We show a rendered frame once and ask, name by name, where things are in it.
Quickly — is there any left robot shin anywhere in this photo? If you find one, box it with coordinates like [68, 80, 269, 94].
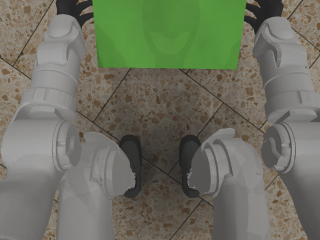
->
[59, 132, 136, 196]

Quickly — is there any carton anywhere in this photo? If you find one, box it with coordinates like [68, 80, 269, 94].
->
[92, 0, 247, 70]

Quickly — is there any left robot hand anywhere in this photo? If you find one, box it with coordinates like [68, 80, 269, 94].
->
[55, 0, 94, 29]

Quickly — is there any left robot forearm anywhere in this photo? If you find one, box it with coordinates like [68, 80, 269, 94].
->
[1, 14, 87, 166]

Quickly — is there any robot left upper arm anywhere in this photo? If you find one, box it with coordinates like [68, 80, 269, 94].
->
[0, 119, 82, 240]

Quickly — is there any right robot forearm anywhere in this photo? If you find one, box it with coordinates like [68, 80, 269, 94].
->
[252, 16, 320, 124]

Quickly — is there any left robot foot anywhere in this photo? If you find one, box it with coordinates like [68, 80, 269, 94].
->
[119, 135, 142, 198]

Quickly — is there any right robot hand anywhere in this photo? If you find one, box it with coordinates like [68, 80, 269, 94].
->
[244, 0, 284, 35]

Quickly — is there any robot right upper arm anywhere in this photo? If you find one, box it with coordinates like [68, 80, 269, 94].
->
[260, 121, 320, 240]

